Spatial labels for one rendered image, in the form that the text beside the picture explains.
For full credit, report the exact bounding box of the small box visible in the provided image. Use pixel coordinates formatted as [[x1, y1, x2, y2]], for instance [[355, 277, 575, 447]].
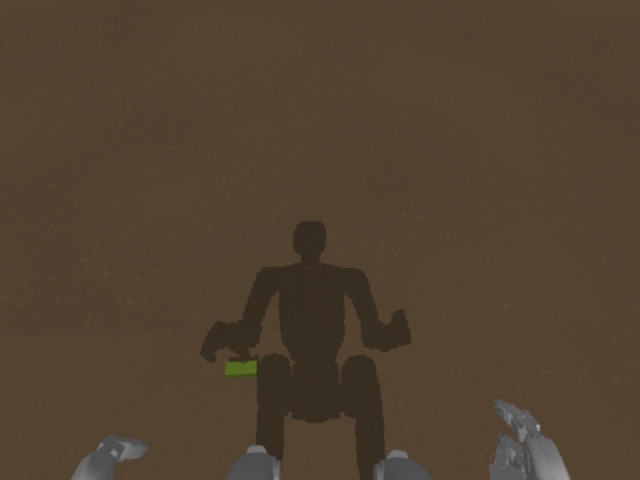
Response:
[[225, 361, 258, 378]]

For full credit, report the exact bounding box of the right robot hand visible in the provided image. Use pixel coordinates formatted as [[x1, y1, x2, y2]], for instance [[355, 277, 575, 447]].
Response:
[[489, 399, 571, 480]]

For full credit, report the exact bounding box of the left robot hand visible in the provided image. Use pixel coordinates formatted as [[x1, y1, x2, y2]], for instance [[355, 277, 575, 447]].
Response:
[[71, 434, 147, 480]]

